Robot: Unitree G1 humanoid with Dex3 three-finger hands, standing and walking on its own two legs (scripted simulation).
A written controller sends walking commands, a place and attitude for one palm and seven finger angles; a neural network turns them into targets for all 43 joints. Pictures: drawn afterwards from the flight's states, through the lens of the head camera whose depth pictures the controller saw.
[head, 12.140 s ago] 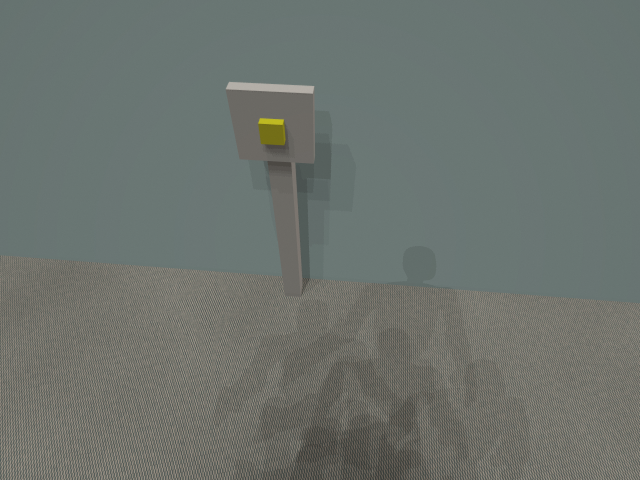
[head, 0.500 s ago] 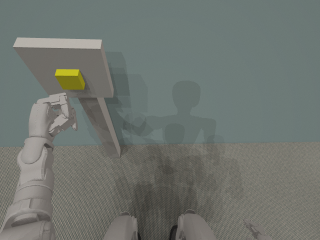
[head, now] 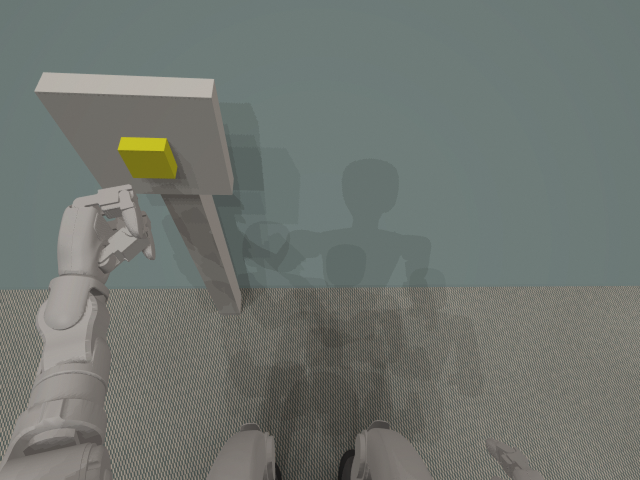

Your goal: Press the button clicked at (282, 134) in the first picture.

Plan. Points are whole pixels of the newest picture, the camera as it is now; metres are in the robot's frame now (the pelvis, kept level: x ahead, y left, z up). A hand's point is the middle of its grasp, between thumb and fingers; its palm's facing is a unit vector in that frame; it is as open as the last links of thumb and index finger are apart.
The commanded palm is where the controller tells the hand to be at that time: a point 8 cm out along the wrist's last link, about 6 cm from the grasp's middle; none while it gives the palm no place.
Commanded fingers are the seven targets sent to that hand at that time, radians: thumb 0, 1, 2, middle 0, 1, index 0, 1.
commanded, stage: aim a knuckle at the button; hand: left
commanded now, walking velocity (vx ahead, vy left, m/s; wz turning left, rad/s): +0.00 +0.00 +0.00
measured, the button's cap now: (149, 156) +0.49 +0.23 +0.06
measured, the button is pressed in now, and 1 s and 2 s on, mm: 0 0 8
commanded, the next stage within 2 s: press the button with the knuckle in 0.42 s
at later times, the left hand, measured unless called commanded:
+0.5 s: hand (157, 234) +0.39 +0.21 +0.03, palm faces +0.02 -1.00 -0.04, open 3.1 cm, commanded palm +0.37 +0.25 +0.04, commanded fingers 0.00 0.90 0.90 -1.30 -1.50 -1.30 -1.50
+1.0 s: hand (159, 208) +0.43 +0.21 +0.03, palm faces +0.05 -1.00 -0.03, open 3.1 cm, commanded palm +0.41 +0.26 +0.04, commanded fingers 0.00 0.90 0.90 -1.30 -1.50 -1.30 -1.50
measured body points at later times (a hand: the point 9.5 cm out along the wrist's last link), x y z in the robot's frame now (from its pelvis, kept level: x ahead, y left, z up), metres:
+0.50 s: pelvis +0.00 -0.01 +0.00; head +0.11 +0.01 +0.44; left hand +0.39 +0.26 +0.04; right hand +0.10 -0.27 -0.11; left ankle +0.01 +0.08 -0.66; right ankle +0.03 -0.12 -0.66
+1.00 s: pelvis +0.00 -0.01 +0.00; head +0.12 +0.00 +0.43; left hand +0.42 +0.26 +0.04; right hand +0.07 -0.28 -0.12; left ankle +0.01 +0.08 -0.66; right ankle +0.03 -0.12 -0.66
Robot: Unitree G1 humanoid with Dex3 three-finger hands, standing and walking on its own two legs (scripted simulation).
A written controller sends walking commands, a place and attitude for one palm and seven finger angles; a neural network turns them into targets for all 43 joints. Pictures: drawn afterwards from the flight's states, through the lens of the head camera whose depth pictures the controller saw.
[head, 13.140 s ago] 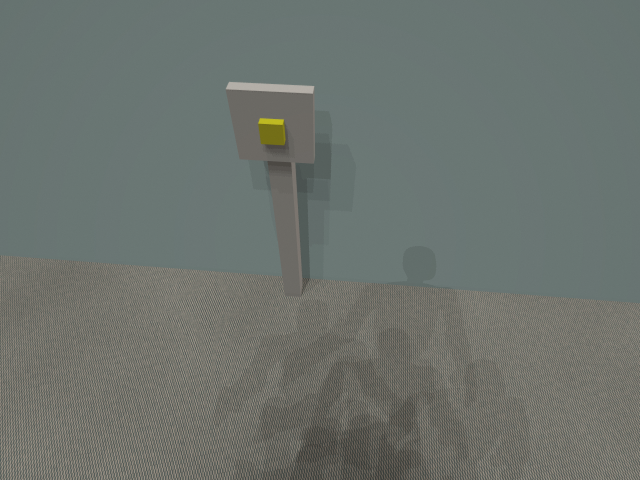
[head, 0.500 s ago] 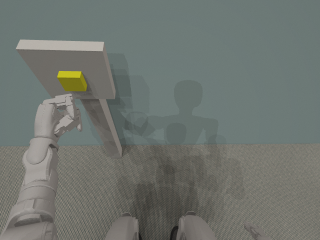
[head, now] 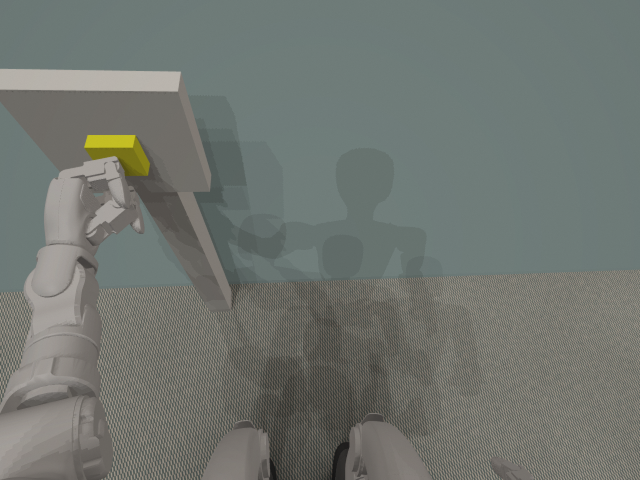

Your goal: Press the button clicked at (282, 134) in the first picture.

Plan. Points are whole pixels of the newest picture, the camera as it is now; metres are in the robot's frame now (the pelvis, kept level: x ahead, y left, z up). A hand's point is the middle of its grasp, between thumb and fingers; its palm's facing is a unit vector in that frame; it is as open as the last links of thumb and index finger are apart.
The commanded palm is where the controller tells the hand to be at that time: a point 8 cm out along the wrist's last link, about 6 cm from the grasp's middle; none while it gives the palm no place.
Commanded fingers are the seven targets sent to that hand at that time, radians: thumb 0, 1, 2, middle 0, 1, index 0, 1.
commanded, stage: press the button with the knuckle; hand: left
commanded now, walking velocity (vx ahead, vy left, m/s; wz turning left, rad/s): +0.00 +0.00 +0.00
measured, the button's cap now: (119, 153) +0.49 +0.24 +0.07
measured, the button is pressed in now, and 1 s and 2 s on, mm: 0 8 0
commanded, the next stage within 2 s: hold the button down briefly in 0.46 s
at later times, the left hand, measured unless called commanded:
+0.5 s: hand (127, 200) +0.44 +0.23 +0.03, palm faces +0.05 -1.00 -0.05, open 2.8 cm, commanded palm +0.45 +0.27 +0.04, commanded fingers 0.00 0.90 0.90 -1.30 -1.50 -1.30 -1.50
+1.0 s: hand (127, 200) +0.44 +0.23 +0.03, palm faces +0.06 -1.00 -0.04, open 2.9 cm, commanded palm +0.43 +0.27 +0.04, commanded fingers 0.00 0.90 0.90 -1.30 -1.50 -1.30 -1.50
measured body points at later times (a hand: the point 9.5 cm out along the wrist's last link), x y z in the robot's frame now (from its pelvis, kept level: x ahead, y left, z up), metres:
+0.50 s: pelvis -0.02 +0.00 -0.01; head +0.12 +0.03 +0.42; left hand +0.44 +0.29 +0.04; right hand +0.04 -0.26 -0.13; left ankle +0.01 +0.09 -0.65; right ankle +0.03 -0.11 -0.65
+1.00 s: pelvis -0.04 +0.00 -0.02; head +0.09 +0.04 +0.40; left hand +0.44 +0.29 +0.04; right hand +0.00 -0.27 -0.13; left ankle +0.01 +0.09 -0.65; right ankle +0.03 -0.10 -0.65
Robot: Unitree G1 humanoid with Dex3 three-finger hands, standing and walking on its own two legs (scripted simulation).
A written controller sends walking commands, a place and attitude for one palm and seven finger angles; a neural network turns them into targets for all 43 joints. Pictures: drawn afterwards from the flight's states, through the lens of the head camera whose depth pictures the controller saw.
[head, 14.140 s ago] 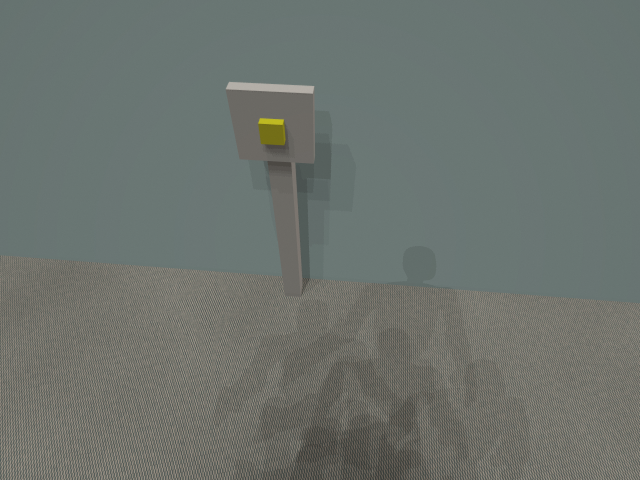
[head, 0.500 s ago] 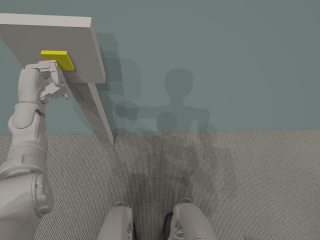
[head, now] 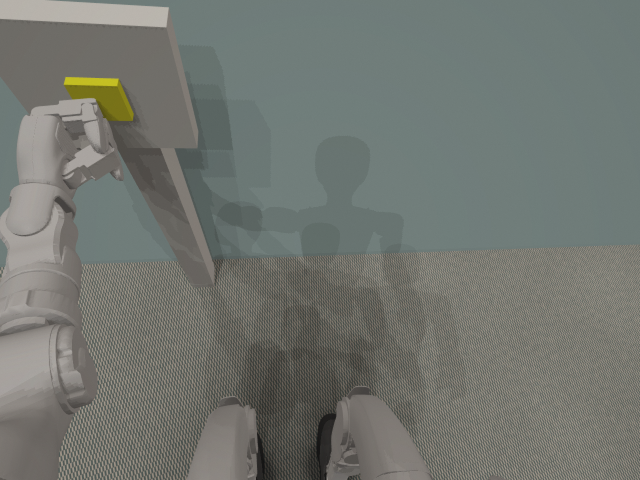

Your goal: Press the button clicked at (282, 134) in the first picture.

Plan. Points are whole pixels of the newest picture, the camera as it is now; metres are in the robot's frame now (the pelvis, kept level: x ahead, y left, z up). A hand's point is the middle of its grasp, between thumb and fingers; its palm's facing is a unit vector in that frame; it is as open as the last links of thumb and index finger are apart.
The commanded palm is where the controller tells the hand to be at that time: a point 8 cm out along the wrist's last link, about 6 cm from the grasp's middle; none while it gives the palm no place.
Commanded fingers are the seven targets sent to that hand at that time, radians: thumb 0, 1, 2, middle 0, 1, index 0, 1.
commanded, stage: pull the fist back off the button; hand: left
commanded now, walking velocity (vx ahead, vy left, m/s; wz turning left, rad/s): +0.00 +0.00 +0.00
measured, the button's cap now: (102, 95) +0.55 +0.23 +0.09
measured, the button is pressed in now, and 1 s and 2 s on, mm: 8 0 0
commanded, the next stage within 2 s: draw the hand back to the body in 0.86 s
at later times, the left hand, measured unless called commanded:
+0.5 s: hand (116, 178) +0.46 +0.21 +0.05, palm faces +0.02 -1.00 -0.03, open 3.1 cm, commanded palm +0.41 +0.26 +0.06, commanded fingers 0.00 0.90 0.90 -1.30 -1.50 -1.30 -1.50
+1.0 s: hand (104, 221) +0.40 +0.21 +0.05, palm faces +0.02 -1.00 -0.02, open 3.1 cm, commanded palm +0.37 +0.26 +0.07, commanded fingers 0.00 0.90 0.90 -1.30 -1.50 -1.30 -1.50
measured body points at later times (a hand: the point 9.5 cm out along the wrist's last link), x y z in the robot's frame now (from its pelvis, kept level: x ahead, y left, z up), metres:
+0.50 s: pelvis +0.05 +0.01 +0.03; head +0.16 +0.03 +0.47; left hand +0.45 +0.26 +0.06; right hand +0.13 -0.25 -0.08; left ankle +0.05 +0.09 -0.63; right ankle +0.07 -0.11 -0.63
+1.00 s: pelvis +0.05 +0.01 +0.02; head +0.15 +0.03 +0.46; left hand +0.39 +0.27 +0.06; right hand +0.21 -0.24 -0.08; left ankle +0.05 +0.09 -0.63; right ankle +0.07 -0.11 -0.63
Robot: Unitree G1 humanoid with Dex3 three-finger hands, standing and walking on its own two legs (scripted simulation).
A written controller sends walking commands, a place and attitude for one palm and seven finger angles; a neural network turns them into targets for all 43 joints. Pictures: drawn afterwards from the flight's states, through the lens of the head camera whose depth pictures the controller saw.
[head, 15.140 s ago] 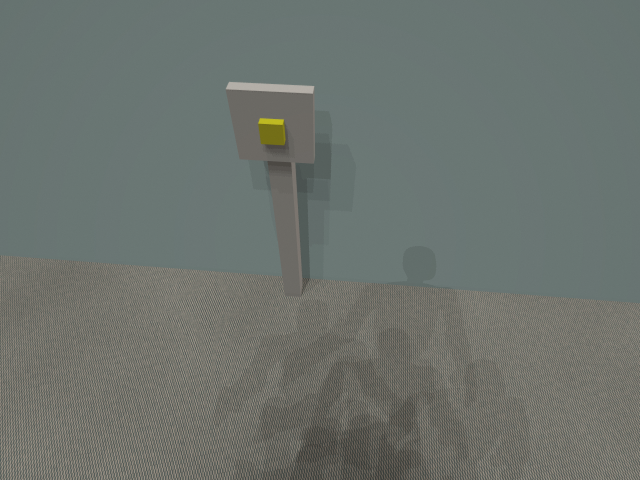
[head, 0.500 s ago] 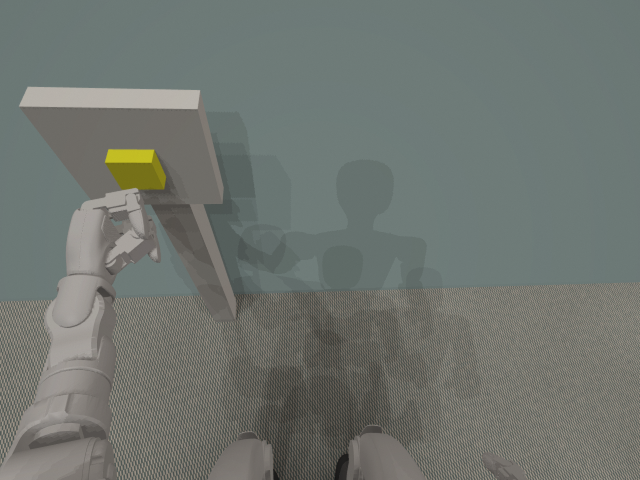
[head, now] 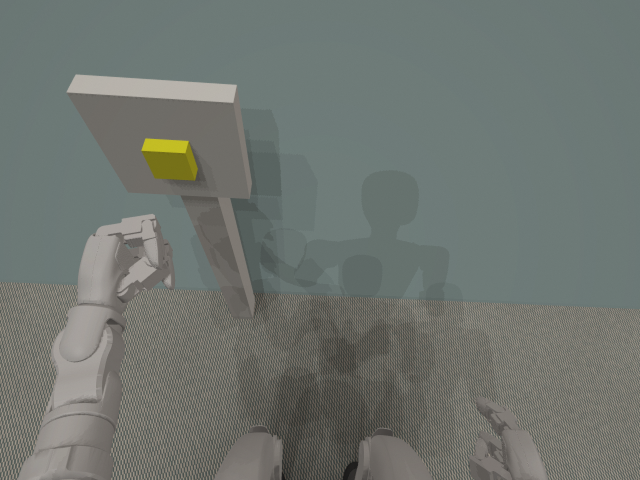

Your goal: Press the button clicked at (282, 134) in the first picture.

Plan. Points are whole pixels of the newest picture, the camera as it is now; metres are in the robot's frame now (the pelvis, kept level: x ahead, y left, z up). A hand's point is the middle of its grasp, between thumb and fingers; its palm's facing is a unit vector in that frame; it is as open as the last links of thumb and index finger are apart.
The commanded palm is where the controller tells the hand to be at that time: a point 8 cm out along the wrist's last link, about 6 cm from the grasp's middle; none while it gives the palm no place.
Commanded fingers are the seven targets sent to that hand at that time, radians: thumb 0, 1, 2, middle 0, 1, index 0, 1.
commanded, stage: draw the hand back to the body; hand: left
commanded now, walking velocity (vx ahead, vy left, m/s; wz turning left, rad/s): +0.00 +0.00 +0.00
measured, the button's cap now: (171, 158) +0.49 +0.22 +0.06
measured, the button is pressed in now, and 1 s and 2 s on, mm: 0 0 0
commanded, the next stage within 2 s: step back with the hand held close in 1.44 s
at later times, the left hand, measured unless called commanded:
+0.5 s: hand (97, 300) +0.27 +0.21 +0.13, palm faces +0.05 -0.99 -0.11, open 3.1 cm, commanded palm +0.24 +0.27 +0.14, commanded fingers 0.00 0.90 0.90 -1.30 -1.50 -1.30 -1.50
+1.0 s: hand out of the picture +0.24 +0.23 +0.21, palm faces +0.35 -0.86 -0.38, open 3.1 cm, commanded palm +0.18 +0.28 +0.24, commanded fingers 0.00 0.90 0.90 -1.30 -1.50 -1.30 -1.50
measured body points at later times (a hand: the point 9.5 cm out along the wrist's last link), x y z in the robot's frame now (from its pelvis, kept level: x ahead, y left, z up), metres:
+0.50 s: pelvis +0.01 +0.00 +0.04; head +0.04 +0.00 +0.49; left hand +0.26 +0.27 +0.14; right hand +0.18 -0.25 -0.03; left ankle +0.00 +0.08 -0.66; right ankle +0.02 -0.11 -0.66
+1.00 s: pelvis +0.04 +0.00 +0.08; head +0.03 -0.02 +0.53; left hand +0.21 +0.28 +0.24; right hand +0.22 -0.21 +0.00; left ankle +0.00 +0.09 -0.66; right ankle +0.02 -0.11 -0.66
